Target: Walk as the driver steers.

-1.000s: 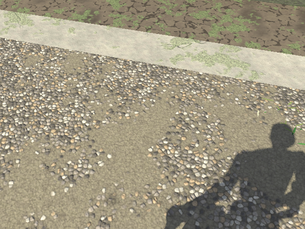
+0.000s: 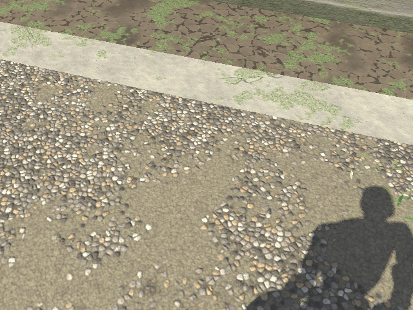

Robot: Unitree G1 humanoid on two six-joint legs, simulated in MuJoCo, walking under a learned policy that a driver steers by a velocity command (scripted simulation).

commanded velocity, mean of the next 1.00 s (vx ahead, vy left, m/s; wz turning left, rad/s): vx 0.42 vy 0.00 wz -0.03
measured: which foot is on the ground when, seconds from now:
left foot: down 0.00-0.62, up 0.64-1.00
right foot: down 0.00-0.10, up 0.12-0.58, down 0.60-1.00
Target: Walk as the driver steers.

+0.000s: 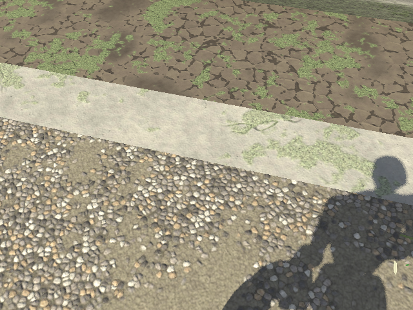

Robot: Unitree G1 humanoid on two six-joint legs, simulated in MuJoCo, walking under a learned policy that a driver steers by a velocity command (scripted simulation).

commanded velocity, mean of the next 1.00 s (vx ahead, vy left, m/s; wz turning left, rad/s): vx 0.36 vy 0.00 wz -0.48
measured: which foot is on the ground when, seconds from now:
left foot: up 0.00-0.06, down 0.08-0.54, up 0.56-1.00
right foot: down 0.00-0.08, up 0.10-0.52, down 0.54-1.00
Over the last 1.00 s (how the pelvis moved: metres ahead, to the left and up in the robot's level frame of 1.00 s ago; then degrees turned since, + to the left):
0.50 0.00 0.01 -3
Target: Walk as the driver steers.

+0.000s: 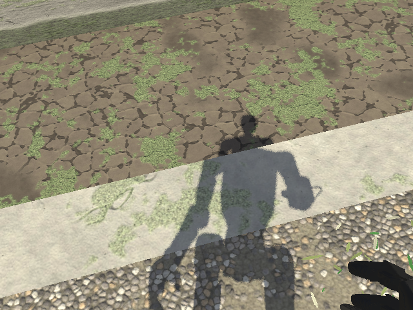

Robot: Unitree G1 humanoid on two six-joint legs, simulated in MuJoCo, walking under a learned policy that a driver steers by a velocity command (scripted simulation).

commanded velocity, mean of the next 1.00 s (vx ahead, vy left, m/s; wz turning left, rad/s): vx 0.19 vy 0.00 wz -0.06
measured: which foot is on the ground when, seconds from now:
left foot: up 0.00-0.00, down 0.02-1.00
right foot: down 0.00-0.04, up 0.06-0.38, down 0.40-0.94, up 0.96-1.00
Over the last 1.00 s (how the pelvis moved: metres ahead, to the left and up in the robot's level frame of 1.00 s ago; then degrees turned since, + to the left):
0.33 -0.10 -0.02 -31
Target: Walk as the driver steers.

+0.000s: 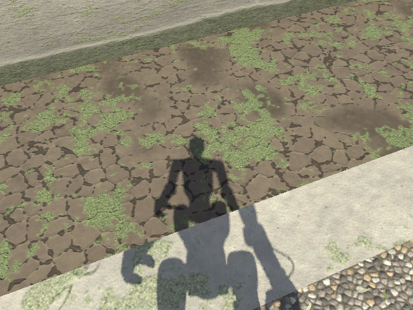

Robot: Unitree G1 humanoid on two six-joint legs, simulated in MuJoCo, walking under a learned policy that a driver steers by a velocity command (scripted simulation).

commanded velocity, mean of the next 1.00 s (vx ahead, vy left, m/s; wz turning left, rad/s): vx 0.27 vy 0.00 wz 0.34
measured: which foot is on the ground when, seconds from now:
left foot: down 0.00-0.18, up 0.20-0.76, down 0.78-1.00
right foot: up 0.00-0.16, down 0.18-0.78, up 0.80-1.00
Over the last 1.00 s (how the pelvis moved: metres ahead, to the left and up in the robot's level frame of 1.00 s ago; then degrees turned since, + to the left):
0.27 -0.01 -0.01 -1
